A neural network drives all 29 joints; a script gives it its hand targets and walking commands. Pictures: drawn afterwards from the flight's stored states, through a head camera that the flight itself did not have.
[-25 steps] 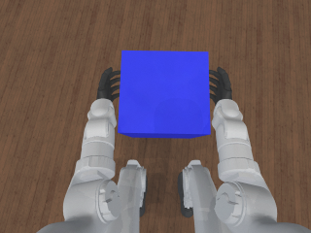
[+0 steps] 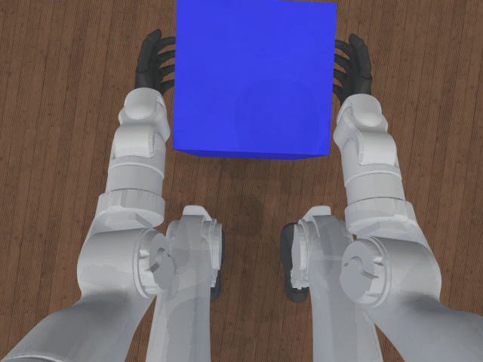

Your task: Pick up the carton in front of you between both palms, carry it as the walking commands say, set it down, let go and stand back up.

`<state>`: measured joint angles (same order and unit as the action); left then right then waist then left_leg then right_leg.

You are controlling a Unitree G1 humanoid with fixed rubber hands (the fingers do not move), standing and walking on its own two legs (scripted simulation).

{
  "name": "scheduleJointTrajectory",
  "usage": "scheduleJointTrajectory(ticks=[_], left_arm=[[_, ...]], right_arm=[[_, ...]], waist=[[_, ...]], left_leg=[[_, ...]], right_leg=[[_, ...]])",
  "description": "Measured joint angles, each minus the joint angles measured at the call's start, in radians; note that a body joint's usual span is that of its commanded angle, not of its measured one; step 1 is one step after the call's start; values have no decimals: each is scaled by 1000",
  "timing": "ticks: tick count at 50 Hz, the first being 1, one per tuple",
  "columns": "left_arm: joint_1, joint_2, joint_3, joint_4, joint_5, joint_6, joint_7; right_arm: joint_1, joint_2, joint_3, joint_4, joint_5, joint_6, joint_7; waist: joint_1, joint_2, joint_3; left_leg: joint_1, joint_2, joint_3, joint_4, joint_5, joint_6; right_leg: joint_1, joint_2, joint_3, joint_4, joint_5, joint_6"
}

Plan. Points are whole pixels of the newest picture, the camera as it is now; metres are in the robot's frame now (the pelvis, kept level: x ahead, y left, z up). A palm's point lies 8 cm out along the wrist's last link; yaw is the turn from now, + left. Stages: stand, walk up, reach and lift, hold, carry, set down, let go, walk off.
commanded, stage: set down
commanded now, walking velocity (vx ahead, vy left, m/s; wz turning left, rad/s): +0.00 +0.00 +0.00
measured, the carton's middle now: (250, 98) +0.50 +0.02 -0.19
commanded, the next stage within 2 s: none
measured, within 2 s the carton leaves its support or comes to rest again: rests again in 0.84 s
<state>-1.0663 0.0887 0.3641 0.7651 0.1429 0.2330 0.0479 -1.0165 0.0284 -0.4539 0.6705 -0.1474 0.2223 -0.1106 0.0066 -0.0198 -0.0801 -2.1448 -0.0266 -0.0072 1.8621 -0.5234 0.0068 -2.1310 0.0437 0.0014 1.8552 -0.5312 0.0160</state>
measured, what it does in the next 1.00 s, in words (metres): lowers itself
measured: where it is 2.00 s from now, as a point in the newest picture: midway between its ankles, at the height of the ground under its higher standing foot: (252, 275)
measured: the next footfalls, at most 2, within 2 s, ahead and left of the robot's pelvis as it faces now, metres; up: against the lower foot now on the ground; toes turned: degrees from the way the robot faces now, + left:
none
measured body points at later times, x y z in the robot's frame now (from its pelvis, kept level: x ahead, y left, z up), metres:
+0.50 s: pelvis +0.00 +0.00 -0.08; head +0.34 +0.03 +0.20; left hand +0.53 +0.17 -0.25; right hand +0.53 -0.13 -0.23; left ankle +0.10 +0.11 -0.43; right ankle +0.10 -0.12 -0.43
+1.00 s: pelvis -0.01 +0.00 -0.10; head +0.34 +0.02 +0.18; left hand +0.53 +0.16 -0.26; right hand +0.53 -0.14 -0.26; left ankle +0.10 +0.11 -0.43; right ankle +0.10 -0.12 -0.43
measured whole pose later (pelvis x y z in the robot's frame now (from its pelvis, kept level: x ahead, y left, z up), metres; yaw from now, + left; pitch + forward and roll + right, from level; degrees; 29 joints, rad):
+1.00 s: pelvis -0.01 +0.00 -0.10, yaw +0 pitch +38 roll -1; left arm -1.39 0.25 0.22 1.08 0.02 0.16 0.04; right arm -1.35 -0.19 -0.36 1.04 -0.01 0.14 -0.11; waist 0.01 -0.05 0.25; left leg -2.32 -0.02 0.00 2.20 -0.55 0.01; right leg -2.31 0.08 0.00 2.19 -0.55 0.03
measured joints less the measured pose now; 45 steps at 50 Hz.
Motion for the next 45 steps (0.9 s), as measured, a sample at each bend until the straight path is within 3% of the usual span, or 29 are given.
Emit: scheduleJointTrajectory(ticks=[10, 22, 38, 45], left_arm=[[-126, 68, -46, 66, -41, -13, 16], [-214, 154, -175, 141, -159, -41, 65], [-257, 167, -197, 264, -153, -59, 61], [-297, 165, -179, 301, -145, -70, 19]], right_arm=[[-114, -54, 29, 57, 47, -17, -25], [-238, -139, 119, 164, 167, -36, -58], [-282, -162, 100, 295, 152, -57, -32], [-317, -198, 94, 346, 143, -71, -14]], waist=[[2, -2, 126], [-15, -29, 255], [-18, -32, 266], [-3, -23, 294]], left_leg=[[-106, 0, 0, 135, -12, 1], [-158, 2, 1, 284, -46, 4], [-187, -4, 2, 327, -34, 5], [-188, 6, 9, 337, -28, 8]], right_leg=[[-103, 3, -5, 132, -12, 4], [-153, 14, -8, 277, -45, 11], [-179, 24, -2, 322, -39, 21], [-187, 35, 6, 332, -25, 25]])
